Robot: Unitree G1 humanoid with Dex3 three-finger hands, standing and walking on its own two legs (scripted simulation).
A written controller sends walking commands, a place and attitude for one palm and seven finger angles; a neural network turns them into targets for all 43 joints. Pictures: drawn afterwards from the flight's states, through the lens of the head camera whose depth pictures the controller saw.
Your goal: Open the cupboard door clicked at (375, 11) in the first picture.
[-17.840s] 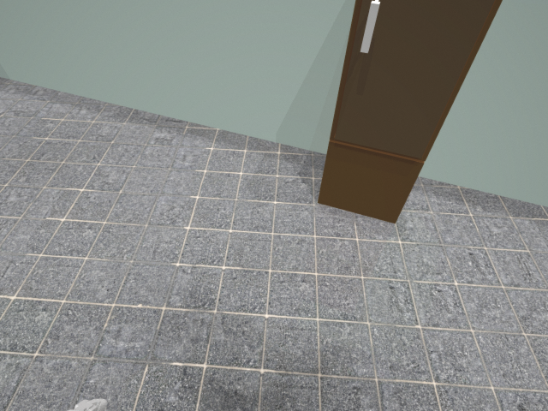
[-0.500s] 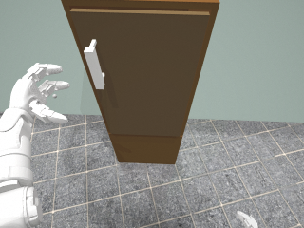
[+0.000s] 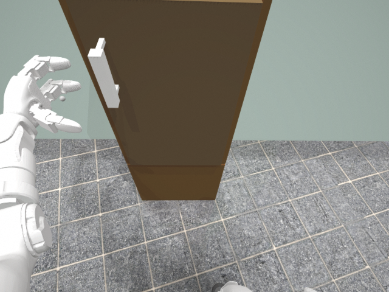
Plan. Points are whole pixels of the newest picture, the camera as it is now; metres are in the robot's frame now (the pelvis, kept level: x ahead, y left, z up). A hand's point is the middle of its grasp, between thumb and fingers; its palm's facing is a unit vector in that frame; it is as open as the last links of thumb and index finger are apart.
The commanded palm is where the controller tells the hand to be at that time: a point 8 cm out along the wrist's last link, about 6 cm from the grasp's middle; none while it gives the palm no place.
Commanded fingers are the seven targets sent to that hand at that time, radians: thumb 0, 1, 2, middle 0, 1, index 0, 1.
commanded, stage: move the hooked fingers beside the handle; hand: left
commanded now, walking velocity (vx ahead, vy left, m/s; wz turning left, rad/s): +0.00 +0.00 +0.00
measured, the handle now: (107, 74) +0.54 +0.19 +0.12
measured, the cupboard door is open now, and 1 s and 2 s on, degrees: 0 0 0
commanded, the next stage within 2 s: slide the fingers in behind the handle in 1.10 s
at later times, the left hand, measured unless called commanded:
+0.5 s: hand (74, 84) +0.49 +0.24 +0.13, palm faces -0.04 -1.00 +0.00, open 14.0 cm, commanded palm +0.46 +0.30 +0.12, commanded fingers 0.00 -0.50 0.30 -0.30 -1.20 -0.30 -1.20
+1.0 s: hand (72, 88) +0.49 +0.24 +0.13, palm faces -0.02 -1.00 -0.01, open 14.0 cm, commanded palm +0.46 +0.29 +0.12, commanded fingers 0.00 -0.50 0.30 -0.30 -1.20 -0.30 -1.20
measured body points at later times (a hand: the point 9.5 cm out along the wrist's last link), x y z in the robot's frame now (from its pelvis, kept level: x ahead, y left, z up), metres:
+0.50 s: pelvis +0.00 +0.01 -0.01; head +0.10 +0.02 +0.43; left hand +0.49 +0.30 +0.13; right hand +0.00 -0.26 -0.11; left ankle -0.05 +0.10 -0.72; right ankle +0.05 -0.12 -0.72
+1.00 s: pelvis +0.00 +0.01 -0.01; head +0.10 +0.02 +0.43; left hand +0.48 +0.30 +0.13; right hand +0.06 -0.27 -0.11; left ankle -0.05 +0.10 -0.72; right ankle +0.05 -0.12 -0.72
